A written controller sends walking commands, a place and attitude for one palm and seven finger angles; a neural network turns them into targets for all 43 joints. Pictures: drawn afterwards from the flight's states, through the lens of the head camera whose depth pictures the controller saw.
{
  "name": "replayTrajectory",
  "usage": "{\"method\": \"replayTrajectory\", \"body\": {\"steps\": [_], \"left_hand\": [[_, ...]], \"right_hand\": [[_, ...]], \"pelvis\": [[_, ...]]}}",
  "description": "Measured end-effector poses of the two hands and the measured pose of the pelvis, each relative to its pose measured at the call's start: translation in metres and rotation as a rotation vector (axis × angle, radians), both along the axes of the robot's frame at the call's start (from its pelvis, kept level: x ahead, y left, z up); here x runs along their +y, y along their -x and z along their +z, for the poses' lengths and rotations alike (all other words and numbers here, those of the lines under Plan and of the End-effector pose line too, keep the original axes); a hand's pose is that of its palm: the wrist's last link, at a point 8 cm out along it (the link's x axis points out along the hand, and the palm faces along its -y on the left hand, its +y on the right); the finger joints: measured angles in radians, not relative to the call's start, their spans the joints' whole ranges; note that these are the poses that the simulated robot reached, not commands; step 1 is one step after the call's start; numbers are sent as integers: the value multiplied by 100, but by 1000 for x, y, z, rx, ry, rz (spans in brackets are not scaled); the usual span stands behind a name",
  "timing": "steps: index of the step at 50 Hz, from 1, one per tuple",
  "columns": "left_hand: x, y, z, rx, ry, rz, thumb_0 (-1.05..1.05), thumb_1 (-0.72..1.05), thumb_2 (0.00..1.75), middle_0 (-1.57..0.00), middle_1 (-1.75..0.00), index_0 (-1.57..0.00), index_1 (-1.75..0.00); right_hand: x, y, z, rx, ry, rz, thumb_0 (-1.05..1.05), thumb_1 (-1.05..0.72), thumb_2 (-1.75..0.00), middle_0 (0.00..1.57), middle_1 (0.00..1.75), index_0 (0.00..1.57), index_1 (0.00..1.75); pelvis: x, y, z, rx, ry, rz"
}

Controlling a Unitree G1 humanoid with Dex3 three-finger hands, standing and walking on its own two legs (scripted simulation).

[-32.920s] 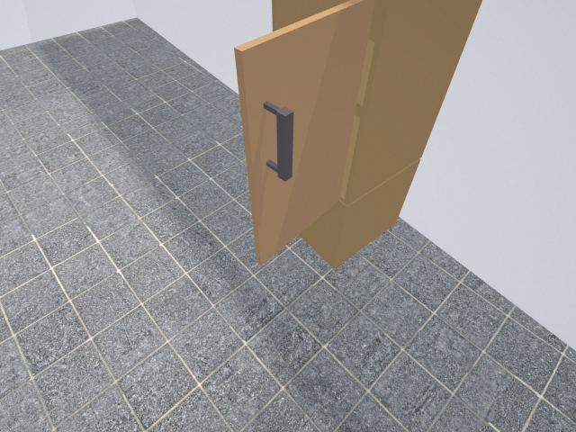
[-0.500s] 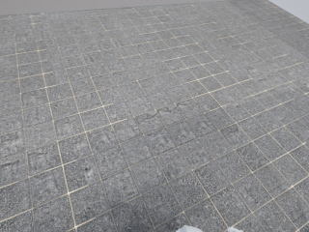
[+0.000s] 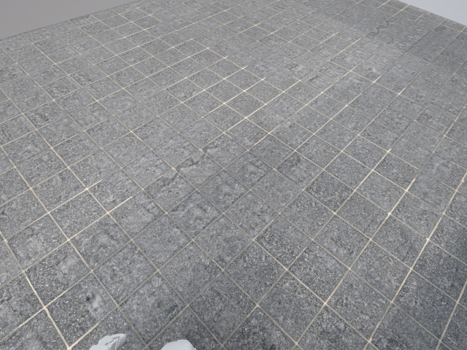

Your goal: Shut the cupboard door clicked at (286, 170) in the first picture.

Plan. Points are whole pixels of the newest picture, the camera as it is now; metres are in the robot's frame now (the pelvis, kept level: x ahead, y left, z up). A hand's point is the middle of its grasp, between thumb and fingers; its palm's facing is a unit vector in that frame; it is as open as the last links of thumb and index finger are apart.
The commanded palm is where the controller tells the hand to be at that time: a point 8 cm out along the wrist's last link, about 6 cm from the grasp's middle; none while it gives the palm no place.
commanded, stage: turn to face it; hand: left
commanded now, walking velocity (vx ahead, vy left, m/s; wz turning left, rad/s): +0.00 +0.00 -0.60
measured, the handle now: out of the picture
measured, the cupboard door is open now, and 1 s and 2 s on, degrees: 59 59 59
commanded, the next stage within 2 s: none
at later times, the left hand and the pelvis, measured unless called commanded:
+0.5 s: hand (151, 337) +0.16 +0.16 -0.15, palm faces -0.27 -0.92 -0.27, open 7.4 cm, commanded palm none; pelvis +0.01 -0.01 +0.00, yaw -18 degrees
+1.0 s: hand (178, 290) +0.25 +0.12 -0.15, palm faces -0.55 -0.81 -0.21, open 7.4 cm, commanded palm none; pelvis +0.04 +0.01 +0.01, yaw -36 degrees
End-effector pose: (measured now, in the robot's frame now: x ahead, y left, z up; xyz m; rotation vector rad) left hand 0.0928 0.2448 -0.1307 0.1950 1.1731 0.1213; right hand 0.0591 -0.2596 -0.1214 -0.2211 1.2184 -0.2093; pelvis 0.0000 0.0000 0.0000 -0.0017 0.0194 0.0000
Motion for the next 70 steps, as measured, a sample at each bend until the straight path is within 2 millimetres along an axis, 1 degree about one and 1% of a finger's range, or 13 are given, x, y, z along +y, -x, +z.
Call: {"method": "replayTrajectory", "body": {"steps": [4, 10, 15, 22, 27, 32, 37, 41, 49, 55, 58, 63, 70], "left_hand": [[14, -8, -15, 27, 19, -17, 1, 90, 90, -20, -30, -20, -30], [19, -28, -4, 40, 21, -80, 1, 91, 90, -20, -30, -20, -30], [4, -51, 6, 23, 3, -159, 1, 91, 90, -19, -30, -19, -30], [-28, -76, 8, -37, -48, -262, 1, 91, 90, -19, -30, -20, -30], [-37, -75, 11, 13, -49, -300, 1, 91, 90, -20, -30, -20, -30], [-37, -84, 3, 50, -27, -345, 1, 91, 90, -20, -30, -20, -30], [-28, -106, -17, 76, -3, -383, 1, 90, 90, -20, -30, -20, -30], [-30, -129, -13, 77, 3, -442, 1, 91, 90, -20, -30, -20, -30], [-68, -174, 5, 18, 8, -570, 1, 91, 90, -19, -30, -19, -30], [-121, -193, 12, -58, -12, -699, 1, 91, 90, -19, -30, -19, -30], [-141, -193, 12, -93, -27, -743, 1, 91, 90, -19, -30, -20, -30], [-152, -181, 16, -42, -41, -781, 1, 91, 90, -20, -30, -20, -30], [-150, -181, 3, 33, -26, -821, 1, 90, 90, -20, -30, -20, -30]], "right_hand": [[18, -5, 2, -53, 18, -11, 1, -91, -90, 20, 30, 20, 30], [29, 14, 13, -38, 10, -64, 1, -91, -90, 20, 30, 21, 30], [18, 37, 7, -15, -9, -147, 1, -91, -90, 20, 30, 21, 30], [-16, 70, -23, 34, -25, -273, 1, -91, -90, 20, 30, 21, 30], [-23, 69, -8, 18, -9, -320, 1, -91, -90, 20, 30, 20, 30], [-17, 56, 5, -34, 15, -353, 1, -91, -90, 20, 30, 20, 30], [-1, 48, 10, -82, 59, -383, 1, -91, -90, 20, 30, 20, 30], [16, 61, 18, -66, 60, -414, 1, -91, -90, 20, 30, 21, 30], [37, 112, 15, 2, 17, -558, 1, -91, -90, 20, 30, 21, 30], [35, 165, -10, 45, -36, -687, 1, -90, -90, 20, 30, 21, 30], [29, 186, -24, 77, -49, -740, 1, -91, -90, 20, 30, 21, 30], [18, 188, -13, 58, -33, -792, 1, -91, -90, 20, 30, 20, 30], [10, 162, 5, -25, 17, -822, 1, -91, -90, 20, 30, 20, 30]], "pelvis": [[14, -4, -7, 1, 13, -56], [17, -6, 5, -8, 36, -135], [11, -8, 7, -9, 39, -200], [-7, -8, -10, -13, 20, -273], [-7, -13, 2, -1, 4, -328], [-1, -23, 4, 7, -2, -387], [14, -35, -5, 13, 14, -451], [19, -39, 2, 5, 29, -507], [15, -39, 10, 2, 46, -609], [-4, -30, -2, -3, 23, -685], [-11, -26, -10, -4, 18, -717], [-16, -27, 1, -2, 3, -773], [-15, -40, 4, 4, -2, -849]]}}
